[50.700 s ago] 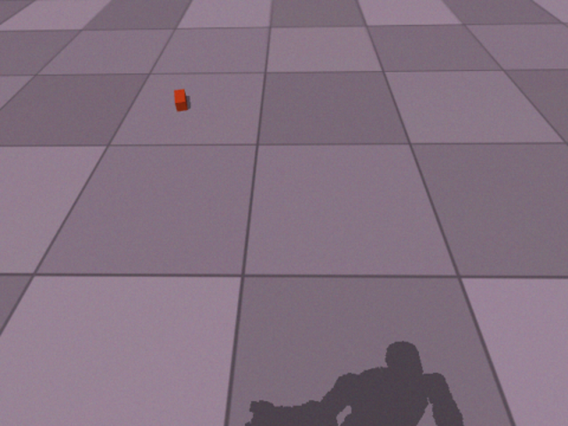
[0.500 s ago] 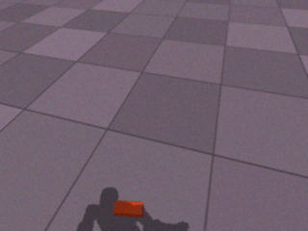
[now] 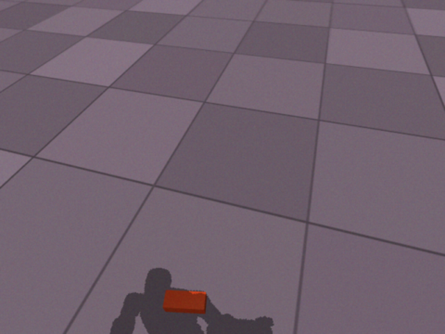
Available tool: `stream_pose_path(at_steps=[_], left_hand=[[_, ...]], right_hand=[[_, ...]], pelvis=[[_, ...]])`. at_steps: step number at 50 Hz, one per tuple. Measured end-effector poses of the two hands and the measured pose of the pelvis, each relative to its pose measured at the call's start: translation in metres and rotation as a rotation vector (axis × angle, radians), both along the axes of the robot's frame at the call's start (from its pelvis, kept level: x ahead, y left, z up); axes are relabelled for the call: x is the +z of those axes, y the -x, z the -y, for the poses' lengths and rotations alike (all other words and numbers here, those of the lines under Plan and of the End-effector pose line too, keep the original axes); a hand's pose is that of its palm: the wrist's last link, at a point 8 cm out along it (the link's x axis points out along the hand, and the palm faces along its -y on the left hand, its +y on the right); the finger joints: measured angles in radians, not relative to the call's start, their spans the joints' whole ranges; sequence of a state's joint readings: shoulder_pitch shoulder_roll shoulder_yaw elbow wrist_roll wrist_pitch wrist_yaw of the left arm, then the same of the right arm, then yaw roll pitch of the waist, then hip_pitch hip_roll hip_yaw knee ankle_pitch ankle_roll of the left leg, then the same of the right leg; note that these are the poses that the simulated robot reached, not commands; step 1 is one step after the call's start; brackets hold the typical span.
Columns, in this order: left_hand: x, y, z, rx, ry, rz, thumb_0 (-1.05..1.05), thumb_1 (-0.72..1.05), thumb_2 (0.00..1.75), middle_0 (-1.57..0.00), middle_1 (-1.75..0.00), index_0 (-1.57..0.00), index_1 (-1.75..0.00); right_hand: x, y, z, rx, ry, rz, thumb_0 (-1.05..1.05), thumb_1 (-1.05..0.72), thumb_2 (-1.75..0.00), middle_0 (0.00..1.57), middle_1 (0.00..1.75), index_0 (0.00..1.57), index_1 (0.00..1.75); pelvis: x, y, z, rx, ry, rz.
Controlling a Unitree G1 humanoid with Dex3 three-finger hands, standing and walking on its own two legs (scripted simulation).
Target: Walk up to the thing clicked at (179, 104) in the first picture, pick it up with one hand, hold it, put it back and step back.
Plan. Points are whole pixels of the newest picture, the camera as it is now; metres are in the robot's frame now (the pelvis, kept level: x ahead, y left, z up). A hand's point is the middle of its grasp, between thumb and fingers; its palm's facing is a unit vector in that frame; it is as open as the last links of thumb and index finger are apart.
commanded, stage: stand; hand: left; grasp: from above
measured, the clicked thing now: (185, 301) +0.42 +0.20 -0.75
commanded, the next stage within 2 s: step back in 0.60 s
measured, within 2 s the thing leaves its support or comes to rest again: neither
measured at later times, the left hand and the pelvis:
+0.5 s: hand out of the picture +0.08 +0.25 -0.15, palm faces -0.01 -0.94 -0.34, open 7.4 cm; pelvis +0.01 +0.00 +0.00, yaw +0 degrees
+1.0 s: hand out of the picture +0.09 +0.32 -0.18, palm faces -0.04 -0.93 -0.37, open 7.4 cm; pelvis -0.05 +0.05 -0.02, yaw +0 degrees
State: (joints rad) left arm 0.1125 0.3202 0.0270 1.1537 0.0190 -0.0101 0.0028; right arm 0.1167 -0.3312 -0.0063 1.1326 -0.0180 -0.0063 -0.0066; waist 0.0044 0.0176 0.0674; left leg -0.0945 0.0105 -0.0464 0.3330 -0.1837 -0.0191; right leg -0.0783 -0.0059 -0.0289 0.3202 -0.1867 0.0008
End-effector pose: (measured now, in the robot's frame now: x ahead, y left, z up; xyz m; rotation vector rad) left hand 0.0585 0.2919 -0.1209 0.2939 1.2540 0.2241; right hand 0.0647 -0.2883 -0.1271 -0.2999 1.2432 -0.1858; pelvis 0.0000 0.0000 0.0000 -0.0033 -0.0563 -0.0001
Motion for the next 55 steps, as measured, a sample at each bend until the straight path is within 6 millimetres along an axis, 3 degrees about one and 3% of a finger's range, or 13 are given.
stream_pose_path(at_steps=[30,36,41,47,51,55], left_hand=[[0.003,-0.018,0.001,-0.028,-0.006,0.025,0.01,0.91,0.89,-0.21,-0.3,-0.2,-0.3],[0.0,-0.017,-0.012,-0.014,-0.024,0.039,0.01,0.91,0.89,-0.21,-0.3,-0.2,-0.3],[-0.005,-0.02,-0.034,-0.057,-0.045,0.056,0.01,0.91,0.89,-0.21,-0.3,-0.2,-0.3],[-0.025,-0.032,-0.065,-0.075,-0.036,0.112,0.01,0.91,0.89,-0.21,-0.3,-0.2,-0.3],[-0.024,-0.024,-0.069,-0.088,-0.025,0.096,0.01,0.91,0.89,-0.21,-0.3,-0.2,-0.3],[-0.023,-0.005,-0.07,-0.119,-0.012,0.066,0.01,0.91,0.89,-0.21,-0.3,-0.2,-0.3]], right_hand=[[0.002,-0.006,0.007,-0.005,0.004,0.006,0.0,-0.91,-0.89,0.2,0.3,0.21,0.3],[0.0,-0.005,0.013,-0.02,0.022,0.007,0.0,-0.9,-0.89,0.2,0.3,0.21,0.3],[0.005,0.009,0.01,-0.025,0.065,-0.002,0.0,-0.91,-0.89,0.2,0.3,0.21,0.3],[0.005,0.044,-0.009,-0.007,0.128,-0.046,0.0,-0.91,-0.89,0.2,0.3,0.21,0.3],[0.014,0.066,-0.027,-0.02,0.123,-0.062,0.0,-0.91,-0.89,0.2,0.3,0.21,0.3],[0.016,0.075,-0.039,-0.049,0.12,-0.017,0.0,-0.9,-0.89,0.2,0.3,0.21,0.3]], pelvis=[[0.0,-0.007,0.002,-0.005,-0.002,-0.006],[-0.006,0.01,-0.002,-0.001,0.008,-0.016],[-0.012,0.025,-0.02,-0.006,-0.004,-0.028],[-0.026,0.044,-0.047,-0.001,0.004,-0.03],[-0.018,0.056,-0.055,-0.01,0.018,-0.032],[-0.014,0.067,-0.063,-0.04,0.021,-0.029]])
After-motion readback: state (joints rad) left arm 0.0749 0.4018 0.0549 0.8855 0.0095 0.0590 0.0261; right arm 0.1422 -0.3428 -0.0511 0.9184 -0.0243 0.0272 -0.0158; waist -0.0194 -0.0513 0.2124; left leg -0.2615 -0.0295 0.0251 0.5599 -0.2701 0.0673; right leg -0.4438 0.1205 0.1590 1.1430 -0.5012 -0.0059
